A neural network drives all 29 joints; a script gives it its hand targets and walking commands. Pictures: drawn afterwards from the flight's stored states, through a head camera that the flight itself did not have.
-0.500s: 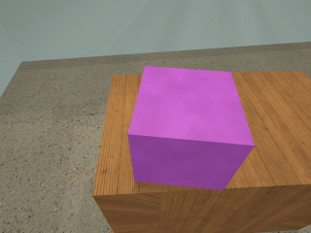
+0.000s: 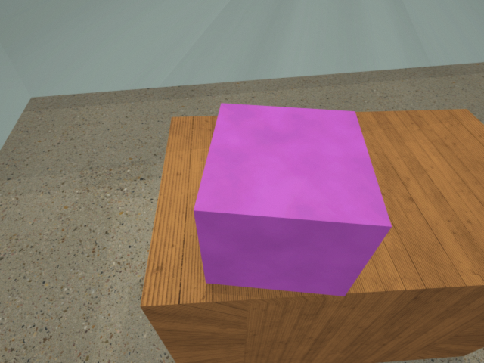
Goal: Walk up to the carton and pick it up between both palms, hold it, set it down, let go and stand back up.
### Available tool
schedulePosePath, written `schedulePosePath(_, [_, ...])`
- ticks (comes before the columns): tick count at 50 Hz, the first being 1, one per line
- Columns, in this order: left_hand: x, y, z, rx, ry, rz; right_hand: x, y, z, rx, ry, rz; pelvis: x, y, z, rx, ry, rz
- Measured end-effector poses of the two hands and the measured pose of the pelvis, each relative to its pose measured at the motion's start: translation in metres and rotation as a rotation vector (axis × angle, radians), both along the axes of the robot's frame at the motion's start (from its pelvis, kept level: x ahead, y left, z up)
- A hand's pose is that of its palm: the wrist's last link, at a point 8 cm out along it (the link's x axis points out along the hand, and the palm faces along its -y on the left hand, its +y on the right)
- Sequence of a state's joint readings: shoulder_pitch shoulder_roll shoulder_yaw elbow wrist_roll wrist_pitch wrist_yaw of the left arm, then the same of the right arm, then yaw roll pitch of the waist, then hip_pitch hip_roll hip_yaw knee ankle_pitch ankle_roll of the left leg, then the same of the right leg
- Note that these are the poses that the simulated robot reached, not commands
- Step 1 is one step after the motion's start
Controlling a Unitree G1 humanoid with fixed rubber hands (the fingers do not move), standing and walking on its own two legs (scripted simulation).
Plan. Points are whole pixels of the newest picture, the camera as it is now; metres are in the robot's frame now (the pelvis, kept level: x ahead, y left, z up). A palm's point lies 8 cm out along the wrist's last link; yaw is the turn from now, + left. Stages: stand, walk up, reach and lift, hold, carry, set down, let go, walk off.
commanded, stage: stand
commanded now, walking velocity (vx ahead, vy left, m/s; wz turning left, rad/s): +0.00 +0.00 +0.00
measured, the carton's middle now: (280, 196) +0.44 -0.07 +0.02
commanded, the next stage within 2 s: none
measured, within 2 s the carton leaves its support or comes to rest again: neither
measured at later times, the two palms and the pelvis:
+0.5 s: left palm out of the picture -0.01 +0.23 -0.14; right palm out of the picture +0.00 -0.24 -0.14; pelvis +0.00 +0.00 +0.00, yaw +0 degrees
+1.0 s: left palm out of the picture -0.01 +0.22 -0.14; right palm out of the picture -0.01 -0.24 -0.14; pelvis +0.00 -0.01 +0.00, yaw -1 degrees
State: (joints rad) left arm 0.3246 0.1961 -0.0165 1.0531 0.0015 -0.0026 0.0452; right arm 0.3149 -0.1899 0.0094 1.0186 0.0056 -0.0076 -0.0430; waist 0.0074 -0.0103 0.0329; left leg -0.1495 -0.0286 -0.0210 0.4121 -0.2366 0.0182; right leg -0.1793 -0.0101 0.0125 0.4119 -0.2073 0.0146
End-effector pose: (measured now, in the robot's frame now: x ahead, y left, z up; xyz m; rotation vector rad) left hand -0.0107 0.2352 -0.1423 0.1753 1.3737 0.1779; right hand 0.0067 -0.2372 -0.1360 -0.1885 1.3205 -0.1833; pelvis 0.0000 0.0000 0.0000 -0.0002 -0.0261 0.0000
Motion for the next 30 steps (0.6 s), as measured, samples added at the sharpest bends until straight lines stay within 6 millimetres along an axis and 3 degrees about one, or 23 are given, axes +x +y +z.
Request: schedulePosePath(30, [0.001, -0.0077, -0.0004, -0.004, 0.011, -0.001, -0.0085, 0.0001, -0.0029, 0.01, 0.029, -0.016, 0.0017, -0.0041, 0.0001, 0.001, 0.001, -0.009])
